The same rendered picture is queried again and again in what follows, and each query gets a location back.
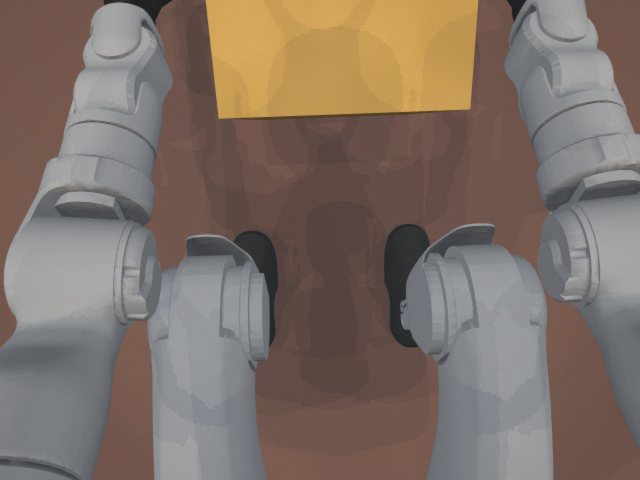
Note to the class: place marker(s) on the left robot upper arm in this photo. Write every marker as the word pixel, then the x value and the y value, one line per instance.
pixel 75 286

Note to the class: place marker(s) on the robot left hand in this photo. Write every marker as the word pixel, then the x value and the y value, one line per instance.
pixel 152 7

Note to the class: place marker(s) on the carton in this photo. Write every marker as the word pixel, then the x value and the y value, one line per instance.
pixel 292 59

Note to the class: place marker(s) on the right robot forearm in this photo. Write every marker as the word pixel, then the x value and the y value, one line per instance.
pixel 576 119

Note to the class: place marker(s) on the right robot upper arm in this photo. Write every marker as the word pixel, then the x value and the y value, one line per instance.
pixel 590 256

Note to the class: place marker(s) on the left robot forearm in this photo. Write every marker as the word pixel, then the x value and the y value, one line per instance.
pixel 111 137

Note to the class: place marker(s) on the robot left foot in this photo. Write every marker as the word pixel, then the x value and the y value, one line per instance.
pixel 262 251

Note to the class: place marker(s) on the robot left thigh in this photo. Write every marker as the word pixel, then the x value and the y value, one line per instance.
pixel 204 410

